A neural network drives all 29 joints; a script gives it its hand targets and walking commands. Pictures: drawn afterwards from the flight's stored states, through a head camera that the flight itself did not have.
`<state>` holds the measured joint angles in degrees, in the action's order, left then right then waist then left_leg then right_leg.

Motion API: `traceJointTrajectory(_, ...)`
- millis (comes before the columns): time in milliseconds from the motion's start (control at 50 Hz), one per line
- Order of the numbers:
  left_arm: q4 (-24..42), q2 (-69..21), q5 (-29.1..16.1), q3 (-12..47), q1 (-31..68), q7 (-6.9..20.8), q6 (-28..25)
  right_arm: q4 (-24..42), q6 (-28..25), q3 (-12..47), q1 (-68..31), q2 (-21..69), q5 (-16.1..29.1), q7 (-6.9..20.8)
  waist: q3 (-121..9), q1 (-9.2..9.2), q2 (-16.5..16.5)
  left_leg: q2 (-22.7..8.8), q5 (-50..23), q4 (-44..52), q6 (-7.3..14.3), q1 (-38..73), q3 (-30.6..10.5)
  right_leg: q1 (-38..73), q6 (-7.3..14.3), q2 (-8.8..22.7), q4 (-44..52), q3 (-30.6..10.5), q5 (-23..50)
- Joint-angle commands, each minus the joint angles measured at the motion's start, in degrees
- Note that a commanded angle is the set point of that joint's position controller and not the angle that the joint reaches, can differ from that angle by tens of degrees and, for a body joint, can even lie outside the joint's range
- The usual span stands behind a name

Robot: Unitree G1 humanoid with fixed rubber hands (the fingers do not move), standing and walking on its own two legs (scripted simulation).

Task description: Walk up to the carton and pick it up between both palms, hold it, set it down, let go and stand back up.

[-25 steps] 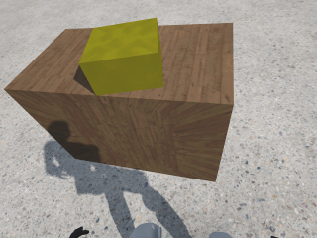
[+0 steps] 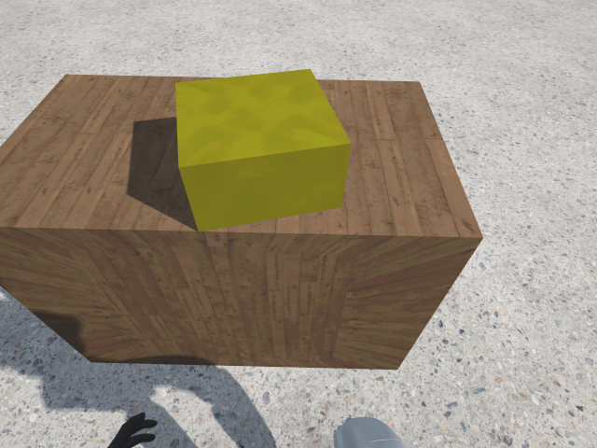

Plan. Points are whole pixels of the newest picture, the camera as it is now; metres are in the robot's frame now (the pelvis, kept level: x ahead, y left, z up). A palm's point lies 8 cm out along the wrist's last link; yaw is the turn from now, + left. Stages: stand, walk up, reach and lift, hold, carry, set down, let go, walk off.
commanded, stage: walk up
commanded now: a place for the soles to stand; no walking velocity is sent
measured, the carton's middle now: (258, 145) +0.65 +0.05 +0.03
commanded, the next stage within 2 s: none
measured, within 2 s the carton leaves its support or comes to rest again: neither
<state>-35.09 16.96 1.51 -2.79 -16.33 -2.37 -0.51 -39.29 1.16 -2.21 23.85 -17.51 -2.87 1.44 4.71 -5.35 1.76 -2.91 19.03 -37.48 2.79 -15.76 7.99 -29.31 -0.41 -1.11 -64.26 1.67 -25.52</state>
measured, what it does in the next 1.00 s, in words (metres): steps to the left: right foot, then left foot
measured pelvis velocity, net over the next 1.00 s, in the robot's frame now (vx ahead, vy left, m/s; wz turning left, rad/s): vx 0.08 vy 0.12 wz -0.19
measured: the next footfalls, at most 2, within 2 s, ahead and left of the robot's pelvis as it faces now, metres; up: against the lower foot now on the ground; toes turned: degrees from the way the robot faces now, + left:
right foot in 0.16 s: +0.13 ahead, -0.08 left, +0.00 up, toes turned -4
left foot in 0.46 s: +0.24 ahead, +0.28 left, +0.00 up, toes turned -3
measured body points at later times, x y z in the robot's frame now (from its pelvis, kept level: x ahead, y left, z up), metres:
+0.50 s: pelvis +0.11 +0.14 -0.02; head +0.14 +0.12 +0.43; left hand +0.21 +0.42 -0.12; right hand +0.21 -0.14 -0.13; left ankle +0.20 +0.28 -0.73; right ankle +0.09 -0.07 -0.72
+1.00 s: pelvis +0.08 +0.12 -0.01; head +0.13 +0.11 +0.43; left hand +0.29 +0.35 -0.11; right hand +0.09 -0.19 -0.12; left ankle +0.19 +0.27 -0.72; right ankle +0.09 -0.01 -0.73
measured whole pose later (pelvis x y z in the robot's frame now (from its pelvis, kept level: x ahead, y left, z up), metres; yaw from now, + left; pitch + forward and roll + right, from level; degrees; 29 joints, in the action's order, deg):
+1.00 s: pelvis +0.08 +0.12 -0.01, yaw -11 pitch -4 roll -1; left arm -35.4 17.2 2.4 -1.8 -9.8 3.1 2.7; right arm -36.7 1.8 -4.2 19.7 -19.6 -1.7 -2.4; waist 10.0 -2.6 -1.1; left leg -8.6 21.2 -45.2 -1.1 -24.3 1.8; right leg -17.8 -0.2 0.0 -41.3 0.4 -18.6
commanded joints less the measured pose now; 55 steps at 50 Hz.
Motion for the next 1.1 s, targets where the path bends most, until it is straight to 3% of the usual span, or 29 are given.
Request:
traceJointTrajectory(0, 4.6, 2.9, -0.3, -1.0, 0.8, 0.9, -1.1, 1.7, -1.1, -1.3, 3.6, -8.2, -0.6, -0.6, 0.7, -0.16, -11.0, -14.1, -6.3, 18.6, 8.6, 9.6, -15.3, -3.6, 0.4, 1.8, 16.9, -2.0, 2.5)
traceJointTrajectory(60, 3.9, 1.6, -0.1, -0.7, -1.4, 0.5, -1.4, 1.6, 0.0, -0.7, 2.1, -9.4, -0.2, -0.3, -0.8, 1.73, -9.3, -13.0, -7.2, 14.7, 6.9, 3.3, -10.8, 9.2, 1.8, 0.3, 25.9, 0.7, 7.5)
traceJointTrajectory(100, 2.3, 2.6, 0.3, -1.8, -8.6, -0.7, -2.1, 2.7, 0.8, 0.1, -0.4, -9.2, 0.0, 0.0, -3.3, 6.47, -6.0, -10.3, -5.8, 4.8, 3.9, -7.0, -7.0, 25.0, 3.0, 0.1, 34.0, -0.4, 14.1)
traceJointTrajectory(120, 1.4, 5.3, 1.1, -3.1, -12.8, -1.5, -2.1, 3.7, 0.6, 0.7, -1.5, -8.0, 0.2, 0.2, -5.5, 9.25, -3.6, -7.7, -8.3, -3.8, 0.6, -15.4, -5.2, 34.2, 5.5, 3.5, 32.4, -7.3, 14.0)
traceJointTrajectory(140, 0.8, 9.8, 2.0, -4.7, -17.9, -2.1, -2.1, 5.4, 0.4, 1.4, -1.2, -5.4, 0.0, 0.4, -9.4, 10.96, 6.8, -2.4, 1.3, -21.1, -3.1, -24.1, -1.7, 39.8, 11.1, 17.1, 37.4, -29.1, 4.0)
traceJointTrajectory(160, 0.8, 12.1, 1.8, -5.2, -16.9, -3.0, -1.6, 6.7, 1.2, 0.5, 0.9, -7.2, -0.3, 0.5, -6.7, 10.01, 7.6, -0.5, 14.8, -32.7, -4.8, -29.1, -5.0, 36.0, 17.2, 26.7, 43.1, -44.3, 2.1)
traceJointTrajectory(180, 1.4, 9.9, 1.3, -4.7, -14.1, -3.6, -1.5, 6.9, 2.3, -0.8, -0.3, -9.9, -0.8, 0.4, -6.2, 9.86, 2.6, -2.5, 14.7, -38.1, -4.4, -29.0, -9.4, 33.2, 20.5, 28.3, 44.0, -45.8, -0.1)
traceJointTrajectory(220, 2.4, 8.2, 1.2, -3.6, -8.8, -3.8, -2.1, 7.2, 2.6, -0.7, -1.6, -8.3, -0.3, 0.4, -0.8, 6.52, 1.0, -4.3, 10.2, -39.8, -5.0, -28.5, -11.9, 25.0, 18.9, 24.1, 45.8, -36.0, 3.9)
traceJointTrajectory(240, 2.7, 7.9, 1.5, -3.1, -5.8, -3.5, -2.3, 7.0, 2.6, -0.9, -1.5, -8.0, 0.1, 0.5, 1.5, 5.19, 3.1, -5.0, 8.3, -38.4, -5.7, -26.4, -12.6, 20.1, 17.5, 21.2, 46.3, -31.3, 4.7)
traceJointTrajectory(340, 3.3, 6.8, 1.1, -1.3, 1.5, -0.3, -2.8, 5.4, 0.9, 0.4, -0.2, -3.0, 2.1, 1.3, 3.0, 3.98, 13.1, -3.2, 0.0, -12.2, -4.5, -7.0, -7.2, 3.9, 11.7, 9.5, 38.5, -7.5, 26.3)
traceJointTrajectory(380, 2.3, 7.6, -0.2, -1.3, -1.4, 0.9, -1.7, 5.1, -0.5, -0.1, -1.1, -3.2, 2.0, 0.8, 0.2, 4.70, 12.5, 1.0, -9.9, -3.6, -4.0, 1.1, -2.7, 2.4, 9.5, 6.9, 31.8, -5.1, 26.8)
traceJointTrajectory(420, 2.8, 7.5, -1.0, -1.0, -1.4, 1.5, -0.5, 3.7, -1.7, -1.6, 3.4, -5.3, 1.4, -0.4, -3.4, 2.17, 7.1, 4.1, -20.7, 5.3, -3.7, 10.8, -0.5, 0.1, 5.5, 4.7, 22.1, -4.2, 18.0)
traceJointTrajectory(440, 3.4, 5.9, -1.0, -0.5, -3.0, 1.7, 0.0, 3.4, -2.2, -2.5, 4.7, -7.9, 1.2, -0.9, -6.4, 1.52, 1.7, 0.1, -22.1, 5.5, -2.5, 13.5, -5.4, -0.6, 3.0, 2.8, 16.0, -3.2, 10.2)
traceJointTrajectory(460, 4.8, 3.7, -1.3, 0.0, -5.4, 1.8, 0.6, 5.1, -2.4, -3.5, 3.9, -12.4, 0.5, -1.4, -8.2, 1.98, -8.2, -14.0, -20.9, 11.0, 1.9, 11.8, -23.2, -3.2, 0.1, -0.3, 7.2, -2.5, -2.8)
traceJointTrajectory(480, 4.2, 5.0, -0.9, -0.9, -6.6, 1.1, 2.3, 6.3, -1.9, -4.2, 1.8, -15.5, 1.6, -2.1, -8.4, 1.84, -12.2, -24.0, -14.1, 16.5, 10.1, 5.4, -36.0, 0.1, -0.7, -1.1, -1.4, -6.6, -13.9)
traceJointTrajectory(500, 3.2, 7.6, -0.4, -1.7, -4.4, 0.7, 3.3, 7.7, -1.8, -4.5, -1.7, -15.6, 2.1, -2.4, -5.1, 2.00, -10.6, -25.6, -4.5, 19.9, 13.1, 0.8, -41.0, -1.0, -0.5, -0.2, -7.0, -9.9, -12.9)
traceJointTrajectory(520, 2.5, 8.7, -0.4, -2.0, -2.6, 0.7, 3.7, 7.9, -1.8, -4.1, -4.1, -13.8, 2.4, -2.8, -2.0, 2.27, -8.4, -23.6, -2.4, 20.2, 12.0, -0.1, -37.0, -2.5, -0.7, 0.7, -8.4, -11.1, -11.0)
traceJointTrajectory(540, 1.7, 8.2, -0.2, -2.1, -2.6, 0.8, 3.9, 7.8, -1.8, -3.6, -5.5, -12.4, 2.0, -3.3, -1.4, 3.06, -8.7, -20.9, -3.5, 18.5, 9.8, 1.0, -32.1, -3.5, -0.7, 1.0, -9.0, -12.0, -8.0)
traceJointTrajectory(600, 1.9, 7.2, 0.8, -1.9, -2.7, 1.7, 4.1, 6.8, -1.5, -3.7, -6.2, -10.4, 1.4, -4.4, -3.0, 4.21, -16.2, -18.0, -8.7, 16.2, 8.9, 2.3, -24.7, -2.4, -1.7, 2.3, -7.2, -9.6, -4.8)
traceJointTrajectory(680, 2.6, 6.8, 2.1, -1.8, 1.3, 3.6, 5.3, 5.1, -1.9, -3.9, -0.6, -9.1, 0.8, -5.4, -3.3, 3.18, -14.3, -17.4, -20.3, 14.0, 9.9, 8.5, -21.8, -5.6, -2.3, 2.0, -5.5, -7.1, -2.8)
traceJointTrajectory(760, 3.3, 5.8, 1.6, -1.5, 4.2, 4.8, 5.6, 5.3, -1.9, -4.5, -0.5, -10.1, 0.4, -5.6, -3.3, 3.01, -15.0, -17.0, -16.4, 14.5, 10.5, 8.5, -18.7, -3.6, -2.7, 3.1, 2.4, -5.4, -3.7)
traceJointTrajectory(860, 2.8, 5.6, 0.8, -1.0, 2.7, 5.8, 4.2, 6.9, -0.9, -5.2, -4.6, -13.6, 0.2, -4.4, -3.5, 4.18, -18.1, -15.1, -4.4, 15.2, 8.3, -2.0, -14.9, 12.5, 0.0, 3.0, 21.2, -1.4, -2.0)
traceJointTrajectory(900, 1.0, 5.7, 1.0, -1.4, -3.0, 5.3, 2.7, 7.1, -0.3, -4.1, -5.2, -11.9, 0.9, -3.6, -3.7, 7.49, -12.7, -11.0, -1.3, 5.9, 4.8, -11.0, -9.8, 25.7, 1.4, 0.7, 35.2, -0.7, 8.5)
traceJointTrajectory(920, 1.2, 9.3, 1.0, -2.2, -4.3, 5.2, 2.0, 7.0, -0.1, -3.5, -3.4, -9.2, 1.1, -3.4, -4.4, 8.81, -3.0, -7.1, 3.2, -2.7, 1.5, -16.3, -6.2, 28.9, 2.6, 4.0, 38.4, -7.7, 9.2)
traceJointTrajectory(940, 3.6, 14.9, 0.8, -3.1, -2.0, 5.1, 1.7, 8.9, 0.0, -2.0, -2.7, -5.2, 1.7, -3.4, -4.5, 8.34, 11.6, 0.6, 16.3, -14.8, -2.3, -21.8, -3.3, 24.2, 8.2, 17.4, 45.2, -28.2, 4.7)
traceJointTrajectory(960, 3.5, 16.2, 0.2, -3.7, 2.9, 4.5, 1.9, 9.6, 0.3, -2.7, -5.8, -5.1, 2.5, -4.6, -2.4, 10.12, 11.3, 2.3, 19.0, -23.3, -2.6, -15.4, -13.2, 10.0, 15.3, 20.3, 49.4, -31.3, -3.4)
traceJointTrajectory(980, 3.9, 14.1, 0.1, -3.4, 6.1, 3.8, 2.1, 9.3, 0.4, -3.2, -5.3, -6.7, 2.8, -5.0, 0.3, 8.42, 10.4, 3.2, 16.4, -26.5, -1.9, -14.1, -15.4, 6.1, 16.1, 18.9, 49.9, -28.8, -7.9)
traceJointTrajectory(1040, 3.7, 8.1, 0.3, -1.2, 11.4, 2.9, 2.5, 5.5, -0.8, -3.2, 4.0, -7.5, 2.2, -4.5, -0.8, 3.87, 10.6, 3.3, 8.7, -26.6, -2.4, -12.5, -12.9, 9.8, 13.2, 13.1, 44.2, -14.8, 3.0)
traceJointTrajectory(1080, 3.0, 6.6, 0.7, -0.4, 9.3, 2.9, 2.2, 5.7, -1.2, -2.8, 3.4, -6.2, 1.8, -3.9, -2.2, 5.11, 10.9, 3.1, 9.3, -19.5, -3.2, -9.6, -10.8, 10.5, 12.9, 13.4, 44.5, -14.2, 1.9)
